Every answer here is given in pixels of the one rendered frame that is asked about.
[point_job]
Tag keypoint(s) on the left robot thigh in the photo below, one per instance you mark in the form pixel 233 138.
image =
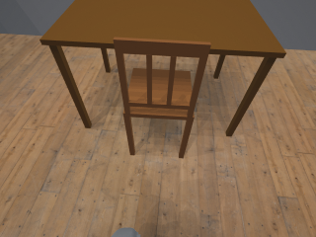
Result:
pixel 126 232

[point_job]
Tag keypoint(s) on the table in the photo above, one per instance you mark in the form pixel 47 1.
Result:
pixel 233 27

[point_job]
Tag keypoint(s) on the chair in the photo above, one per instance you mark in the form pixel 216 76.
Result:
pixel 160 93

